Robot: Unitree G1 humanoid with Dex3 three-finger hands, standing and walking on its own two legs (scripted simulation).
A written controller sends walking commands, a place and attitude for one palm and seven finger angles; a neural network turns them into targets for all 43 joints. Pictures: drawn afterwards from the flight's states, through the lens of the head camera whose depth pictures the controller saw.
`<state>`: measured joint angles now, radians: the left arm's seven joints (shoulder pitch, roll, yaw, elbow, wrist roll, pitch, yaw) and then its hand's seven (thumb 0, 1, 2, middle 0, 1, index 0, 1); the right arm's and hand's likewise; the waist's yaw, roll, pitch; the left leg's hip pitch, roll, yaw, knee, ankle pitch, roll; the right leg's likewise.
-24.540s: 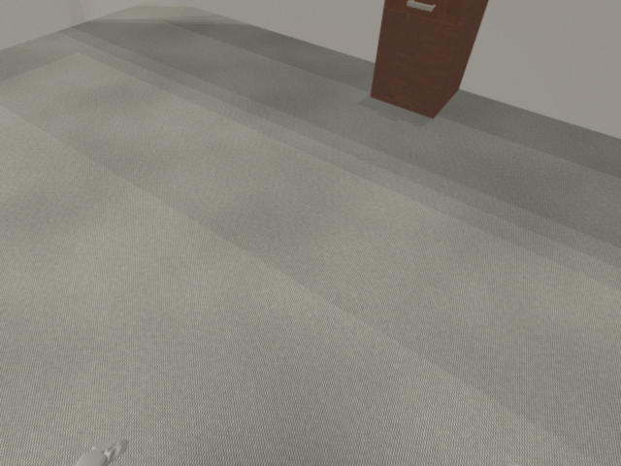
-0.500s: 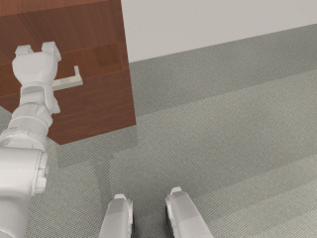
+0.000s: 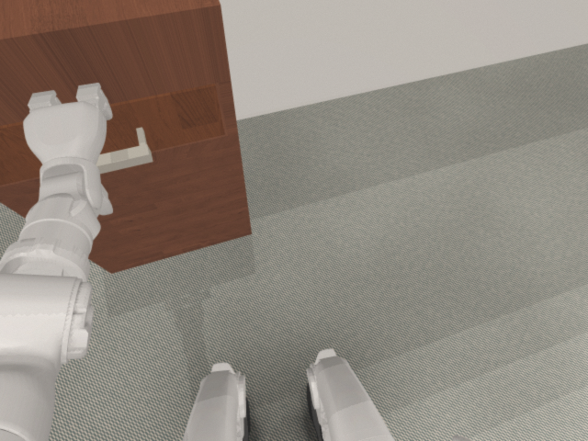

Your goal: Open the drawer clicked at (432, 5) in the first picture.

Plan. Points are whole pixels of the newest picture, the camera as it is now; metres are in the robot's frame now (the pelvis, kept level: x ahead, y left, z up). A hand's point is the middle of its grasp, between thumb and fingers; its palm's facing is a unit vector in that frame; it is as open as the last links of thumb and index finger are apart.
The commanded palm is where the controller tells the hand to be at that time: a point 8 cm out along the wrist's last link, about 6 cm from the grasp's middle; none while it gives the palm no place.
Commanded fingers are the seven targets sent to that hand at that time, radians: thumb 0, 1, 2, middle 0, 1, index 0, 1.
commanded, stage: re-aim the fingers above the handle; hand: left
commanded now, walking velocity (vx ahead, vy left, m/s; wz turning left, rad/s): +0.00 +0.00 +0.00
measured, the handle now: (104, 152) +0.57 +0.25 -0.06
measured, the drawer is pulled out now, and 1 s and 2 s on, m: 0.00 0.00 0.00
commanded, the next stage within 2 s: lower the fingers behind the handle in 1.52 s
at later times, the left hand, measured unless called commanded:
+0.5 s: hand (88, 153) +0.52 +0.24 +0.00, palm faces +0.00 +0.01 -1.00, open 13.6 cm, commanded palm +0.50 +0.28 +0.04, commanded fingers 0.00 -0.50 0.30 -0.30 -1.20 -0.30 -1.20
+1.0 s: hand (87, 153) +0.52 +0.24 +0.00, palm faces +0.02 +0.02 -1.00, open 13.6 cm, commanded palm +0.51 +0.28 +0.04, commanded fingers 0.00 -0.50 0.30 -0.30 -1.20 -0.30 -1.20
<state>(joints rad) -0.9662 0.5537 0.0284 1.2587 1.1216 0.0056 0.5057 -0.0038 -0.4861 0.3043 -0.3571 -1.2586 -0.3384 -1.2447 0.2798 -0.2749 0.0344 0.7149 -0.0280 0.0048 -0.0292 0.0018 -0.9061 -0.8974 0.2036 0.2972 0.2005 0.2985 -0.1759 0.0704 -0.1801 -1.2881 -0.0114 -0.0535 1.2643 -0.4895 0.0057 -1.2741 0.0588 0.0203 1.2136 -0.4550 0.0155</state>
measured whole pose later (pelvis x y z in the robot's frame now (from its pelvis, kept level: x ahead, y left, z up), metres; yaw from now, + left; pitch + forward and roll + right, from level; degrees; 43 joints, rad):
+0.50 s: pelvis +0.01 +0.00 +0.01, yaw +0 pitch +29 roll -2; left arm -0.93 0.53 0.04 1.24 1.12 0.01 0.52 0.00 -0.49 0.30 -0.36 -1.25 -0.34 -1.25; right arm 0.28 -0.28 0.02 0.73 -0.03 0.01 -0.01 0.00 -0.91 -0.90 0.20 0.30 0.20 0.30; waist -0.17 0.07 -0.18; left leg -1.25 -0.01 -0.05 1.24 -0.49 0.01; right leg -1.24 0.06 0.02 1.19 -0.46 0.01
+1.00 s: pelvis +0.01 +0.00 +0.01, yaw +0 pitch +29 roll -2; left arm -0.92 0.53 0.04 1.24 1.13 -0.02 0.56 0.00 -0.49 0.30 -0.38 -1.26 -0.34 -1.25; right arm 0.24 -0.28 0.03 0.72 -0.03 0.02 -0.03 0.00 -0.91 -0.90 0.20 0.30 0.20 0.30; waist -0.16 0.06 -0.17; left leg -1.25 -0.01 -0.05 1.23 -0.49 0.00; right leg -1.24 0.05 0.03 1.18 -0.46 0.01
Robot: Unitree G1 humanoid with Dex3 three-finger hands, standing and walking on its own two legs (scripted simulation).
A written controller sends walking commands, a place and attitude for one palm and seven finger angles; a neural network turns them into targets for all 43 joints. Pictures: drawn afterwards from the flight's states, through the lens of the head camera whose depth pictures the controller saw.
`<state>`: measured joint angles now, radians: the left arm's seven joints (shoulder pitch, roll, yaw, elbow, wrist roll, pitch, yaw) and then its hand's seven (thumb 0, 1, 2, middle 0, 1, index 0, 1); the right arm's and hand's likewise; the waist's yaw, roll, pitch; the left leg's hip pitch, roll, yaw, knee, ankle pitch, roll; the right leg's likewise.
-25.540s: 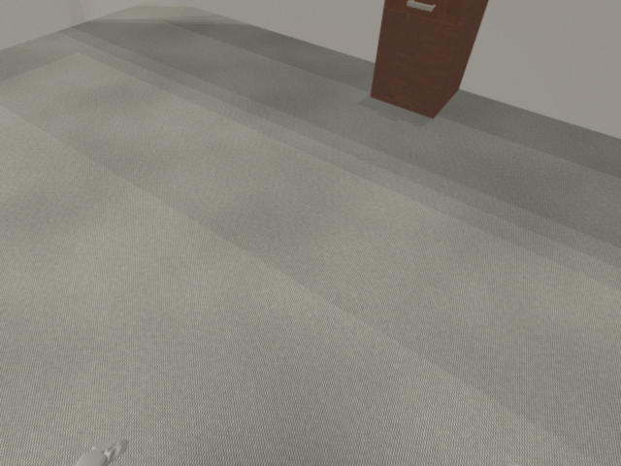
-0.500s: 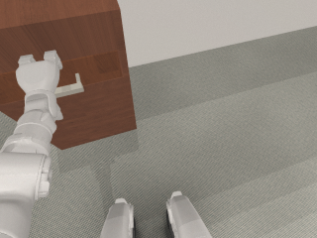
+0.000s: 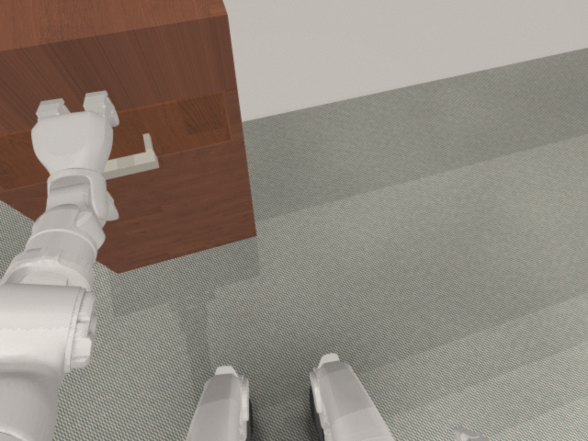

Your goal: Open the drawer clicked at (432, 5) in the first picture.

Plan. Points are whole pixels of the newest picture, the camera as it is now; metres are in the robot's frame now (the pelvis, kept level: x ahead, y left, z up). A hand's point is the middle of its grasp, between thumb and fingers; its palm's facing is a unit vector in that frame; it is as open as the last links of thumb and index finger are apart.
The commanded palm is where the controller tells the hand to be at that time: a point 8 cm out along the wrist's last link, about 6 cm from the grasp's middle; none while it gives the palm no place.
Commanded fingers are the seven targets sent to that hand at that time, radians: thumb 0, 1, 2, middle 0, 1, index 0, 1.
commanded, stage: re-aim the fingers above the handle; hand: left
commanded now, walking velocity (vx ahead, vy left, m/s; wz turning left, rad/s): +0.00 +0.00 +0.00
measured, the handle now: (111, 158) +0.56 +0.24 -0.07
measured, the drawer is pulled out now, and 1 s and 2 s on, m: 0.00 0.00 0.00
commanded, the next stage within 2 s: lower the fingers behind the handle in 0.52 s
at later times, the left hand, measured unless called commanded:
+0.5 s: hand (93, 161) +0.51 +0.24 -0.01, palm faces +0.01 +0.02 -1.00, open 13.6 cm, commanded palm +0.50 +0.28 +0.03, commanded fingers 0.00 -0.50 0.30 -0.30 -1.20 -0.30 -1.20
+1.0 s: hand (95, 161) +0.51 +0.24 -0.01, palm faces +0.06 +0.03 -1.00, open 13.5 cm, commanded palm +0.50 +0.28 +0.00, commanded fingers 0.00 -0.50 0.30 -0.30 -1.20 -0.30 -1.20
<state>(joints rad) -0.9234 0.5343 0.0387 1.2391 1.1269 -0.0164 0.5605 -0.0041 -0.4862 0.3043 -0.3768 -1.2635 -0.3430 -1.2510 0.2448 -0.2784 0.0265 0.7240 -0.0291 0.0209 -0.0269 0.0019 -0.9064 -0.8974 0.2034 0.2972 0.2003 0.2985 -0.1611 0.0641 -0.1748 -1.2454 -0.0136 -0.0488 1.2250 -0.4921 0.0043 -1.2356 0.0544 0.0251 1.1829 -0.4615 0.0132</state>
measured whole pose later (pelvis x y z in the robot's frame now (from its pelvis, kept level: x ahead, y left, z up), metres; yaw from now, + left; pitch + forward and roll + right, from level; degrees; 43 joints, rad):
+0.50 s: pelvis +0.00 +0.00 +0.00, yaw +0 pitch +29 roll -2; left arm -0.92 0.56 0.05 1.23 1.13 -0.03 0.54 0.00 -0.49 0.30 -0.37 -1.26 -0.34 -1.23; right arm 0.27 -0.28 0.02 0.73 -0.03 0.02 -0.02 0.00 -0.91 -0.90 0.20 0.30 0.20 0.30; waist -0.17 0.07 -0.17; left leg -1.26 -0.01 -0.05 1.24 -0.49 0.00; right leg -1.26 0.06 0.03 1.20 -0.46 0.01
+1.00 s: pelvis -0.02 +0.00 -0.02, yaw +0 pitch +30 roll -2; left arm -1.00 0.57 0.02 1.28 1.13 -0.01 0.56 0.00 -0.49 0.30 -0.37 -1.29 -0.34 -1.29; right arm 0.25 -0.29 0.05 0.71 -0.03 0.00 -0.03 0.00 -0.91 -0.90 0.20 0.30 0.20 0.30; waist -0.17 0.06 -0.18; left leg -1.34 -0.02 -0.06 1.31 -0.50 0.00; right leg -1.33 0.06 0.02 1.27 -0.47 0.01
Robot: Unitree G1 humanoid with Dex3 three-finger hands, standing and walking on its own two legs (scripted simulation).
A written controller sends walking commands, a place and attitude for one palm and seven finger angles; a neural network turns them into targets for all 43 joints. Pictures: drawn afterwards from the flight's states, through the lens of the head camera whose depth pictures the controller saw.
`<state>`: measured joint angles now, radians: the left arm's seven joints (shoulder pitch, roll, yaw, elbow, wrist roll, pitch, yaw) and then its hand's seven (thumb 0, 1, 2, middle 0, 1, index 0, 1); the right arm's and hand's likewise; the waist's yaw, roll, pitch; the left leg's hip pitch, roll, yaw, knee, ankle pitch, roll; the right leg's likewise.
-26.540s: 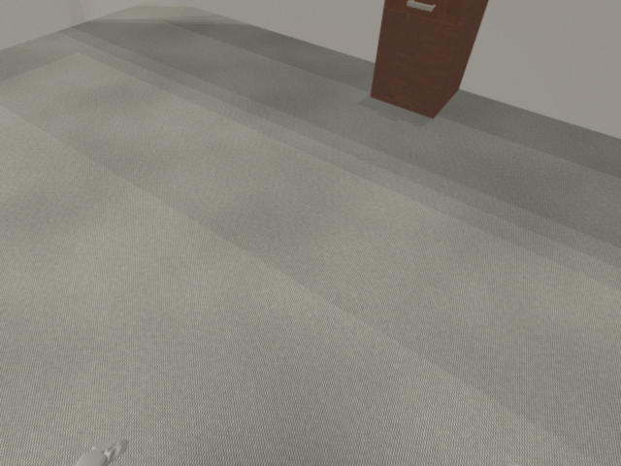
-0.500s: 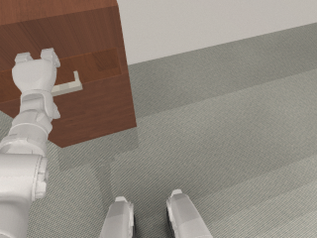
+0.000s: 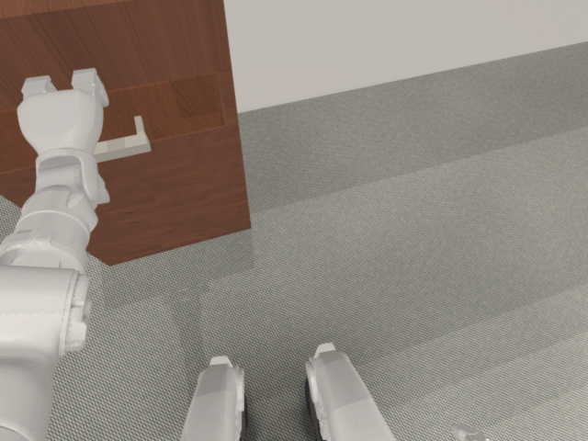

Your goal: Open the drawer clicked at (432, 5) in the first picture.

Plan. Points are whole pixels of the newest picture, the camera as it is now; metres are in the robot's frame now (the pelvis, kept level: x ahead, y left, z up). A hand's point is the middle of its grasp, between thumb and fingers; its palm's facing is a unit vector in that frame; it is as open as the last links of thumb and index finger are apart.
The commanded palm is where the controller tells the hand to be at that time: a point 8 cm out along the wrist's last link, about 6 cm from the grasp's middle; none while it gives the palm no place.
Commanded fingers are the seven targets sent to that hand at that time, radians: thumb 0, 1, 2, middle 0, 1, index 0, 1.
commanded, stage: lower the fingers behind the handle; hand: left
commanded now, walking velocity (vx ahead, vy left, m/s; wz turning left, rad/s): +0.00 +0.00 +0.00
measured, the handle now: (101, 141) +0.57 +0.25 -0.05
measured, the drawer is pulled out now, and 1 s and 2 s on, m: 0.00 0.00 0.00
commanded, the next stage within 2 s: lift the fingers back up to retry in 1.22 s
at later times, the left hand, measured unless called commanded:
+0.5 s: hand (84, 143) +0.53 +0.24 +0.00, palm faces +0.09 +0.05 -0.99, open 13.6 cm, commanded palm +0.51 +0.28 -0.01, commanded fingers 0.00 -0.50 0.30 -0.30 -1.20 -0.30 -1.20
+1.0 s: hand (85, 144) +0.53 +0.24 +0.00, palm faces +0.09 +0.08 -0.99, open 13.8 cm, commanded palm +0.52 +0.27 -0.03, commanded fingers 0.00 -0.50 0.30 -0.30 -1.20 -0.30 -1.20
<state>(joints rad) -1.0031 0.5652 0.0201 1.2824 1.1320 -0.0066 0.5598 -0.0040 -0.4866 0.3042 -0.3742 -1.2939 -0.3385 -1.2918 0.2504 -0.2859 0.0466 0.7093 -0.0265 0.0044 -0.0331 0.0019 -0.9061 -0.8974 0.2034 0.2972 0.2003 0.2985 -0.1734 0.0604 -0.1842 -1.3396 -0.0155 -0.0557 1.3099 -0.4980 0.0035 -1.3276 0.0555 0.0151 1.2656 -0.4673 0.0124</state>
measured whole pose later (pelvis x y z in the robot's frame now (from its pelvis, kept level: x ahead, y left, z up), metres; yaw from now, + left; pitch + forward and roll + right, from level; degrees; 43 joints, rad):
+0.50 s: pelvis -0.02 +0.00 -0.03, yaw +0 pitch +31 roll -2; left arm -1.07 0.61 -0.02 1.27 1.11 0.01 0.52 0.00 -0.49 0.30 -0.36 -1.33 -0.31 -1.33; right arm 0.26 -0.29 0.07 0.70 -0.01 -0.02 -0.05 0.00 -0.91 -0.90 0.20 0.30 0.20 0.30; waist -0.18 0.07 -0.20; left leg -1.47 -0.02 -0.05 1.43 -0.51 0.01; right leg -1.46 0.05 0.02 1.39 -0.48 0.02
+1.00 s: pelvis -0.03 +0.00 -0.05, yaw +1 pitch +32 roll -2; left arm -1.09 0.63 -0.08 1.20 1.09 0.05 0.45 0.00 -0.49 0.30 -0.34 -1.31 -0.26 -1.37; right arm 0.23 -0.28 0.08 0.69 0.00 -0.03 -0.09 0.00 -0.91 -0.90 0.20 0.30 0.20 0.30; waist -0.18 0.06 -0.20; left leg -1.53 -0.03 -0.06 1.49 -0.51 0.01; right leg -1.52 0.05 0.01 1.46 -0.49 0.01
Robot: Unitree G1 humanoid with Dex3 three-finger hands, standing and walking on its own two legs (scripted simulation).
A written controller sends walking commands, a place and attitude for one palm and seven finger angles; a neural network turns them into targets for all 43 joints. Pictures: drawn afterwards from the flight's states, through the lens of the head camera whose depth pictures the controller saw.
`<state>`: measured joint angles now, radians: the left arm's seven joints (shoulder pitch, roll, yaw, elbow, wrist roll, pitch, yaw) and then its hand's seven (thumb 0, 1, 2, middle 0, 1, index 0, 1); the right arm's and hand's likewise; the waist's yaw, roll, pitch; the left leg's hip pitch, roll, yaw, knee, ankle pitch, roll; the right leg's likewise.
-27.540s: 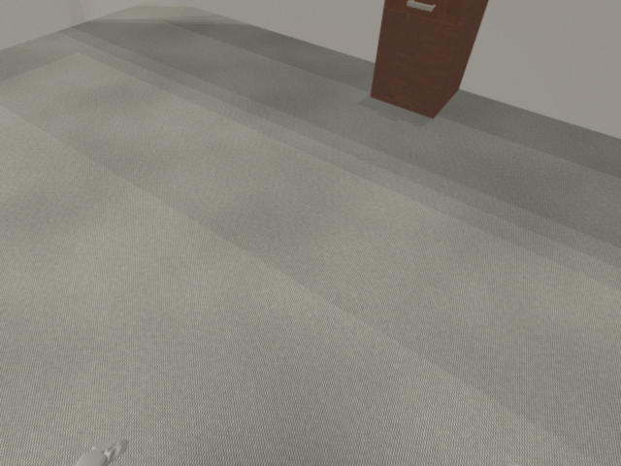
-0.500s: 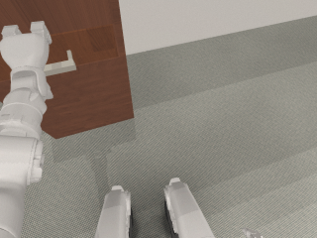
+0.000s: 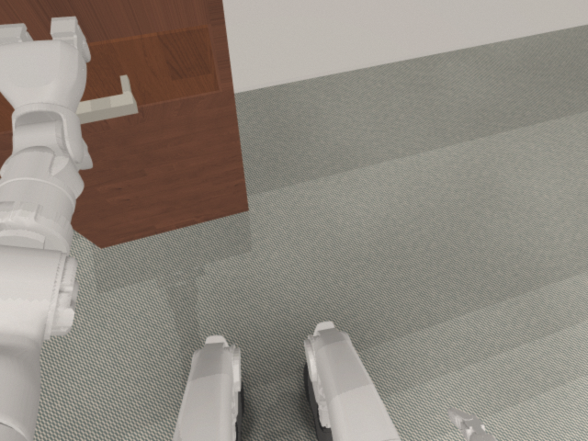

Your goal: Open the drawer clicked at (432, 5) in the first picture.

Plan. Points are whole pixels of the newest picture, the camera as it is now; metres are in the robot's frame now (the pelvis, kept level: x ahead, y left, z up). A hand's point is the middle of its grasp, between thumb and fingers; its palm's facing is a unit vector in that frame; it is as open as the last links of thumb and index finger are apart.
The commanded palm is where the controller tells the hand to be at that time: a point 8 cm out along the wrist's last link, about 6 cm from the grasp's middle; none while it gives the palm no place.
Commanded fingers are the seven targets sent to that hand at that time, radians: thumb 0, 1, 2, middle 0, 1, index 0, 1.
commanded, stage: lower the fingers behind the handle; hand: left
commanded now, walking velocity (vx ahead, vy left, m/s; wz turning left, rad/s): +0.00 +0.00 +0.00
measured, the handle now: (84, 101) +0.60 +0.24 +0.00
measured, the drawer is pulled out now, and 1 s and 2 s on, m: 0.00 0.00 0.00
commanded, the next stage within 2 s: lift the fingers back up to retry in 0.22 s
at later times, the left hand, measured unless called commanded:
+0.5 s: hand (63, 102) +0.56 +0.24 +0.05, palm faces +0.07 +0.07 -1.00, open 13.9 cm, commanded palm +0.54 +0.28 +0.04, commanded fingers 0.00 -0.50 0.30 -0.30 -1.20 -0.30 -1.20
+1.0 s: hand (58, 98) +0.56 +0.24 +0.06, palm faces -0.01 +0.00 -1.00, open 13.8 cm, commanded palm +0.54 +0.27 +0.10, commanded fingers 0.00 -0.50 0.30 -0.30 -1.20 -0.30 -1.20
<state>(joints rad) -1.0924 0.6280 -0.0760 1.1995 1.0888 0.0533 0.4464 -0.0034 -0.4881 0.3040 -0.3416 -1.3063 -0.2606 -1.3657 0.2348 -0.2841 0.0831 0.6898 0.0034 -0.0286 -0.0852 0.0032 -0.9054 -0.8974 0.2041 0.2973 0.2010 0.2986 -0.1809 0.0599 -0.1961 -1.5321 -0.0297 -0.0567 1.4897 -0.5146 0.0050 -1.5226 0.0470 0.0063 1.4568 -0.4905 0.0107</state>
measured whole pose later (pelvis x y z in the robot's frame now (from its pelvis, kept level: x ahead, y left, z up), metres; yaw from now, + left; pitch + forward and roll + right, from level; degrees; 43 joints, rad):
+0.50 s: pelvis +0.01 +0.00 +0.01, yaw +0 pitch +31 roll -2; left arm -1.05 0.63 -0.06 1.18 1.07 0.02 0.44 0.00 -0.49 0.30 -0.31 -1.32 -0.26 -1.32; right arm 0.23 -0.29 0.08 0.68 0.01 -0.02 -0.09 0.00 -0.91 -0.90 0.20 0.30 0.20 0.30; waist -0.16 0.07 -0.19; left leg -1.50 -0.02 -0.05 1.47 -0.52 0.00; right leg -1.50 0.05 0.01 1.44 -0.50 0.01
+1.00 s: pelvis +0.03 +0.01 +0.06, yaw -1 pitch +29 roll -2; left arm -0.92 0.59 0.04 1.17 1.10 -0.04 0.45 0.00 -0.49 0.30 -0.35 -1.25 -0.32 -1.21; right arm 0.29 -0.28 0.04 0.71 -0.01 0.02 -0.05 0.00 -0.91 -0.90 0.20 0.30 0.20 0.30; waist -0.17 0.07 -0.16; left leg -1.30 -0.01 -0.04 1.27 -0.48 0.01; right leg -1.29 0.06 0.03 1.22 -0.45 0.02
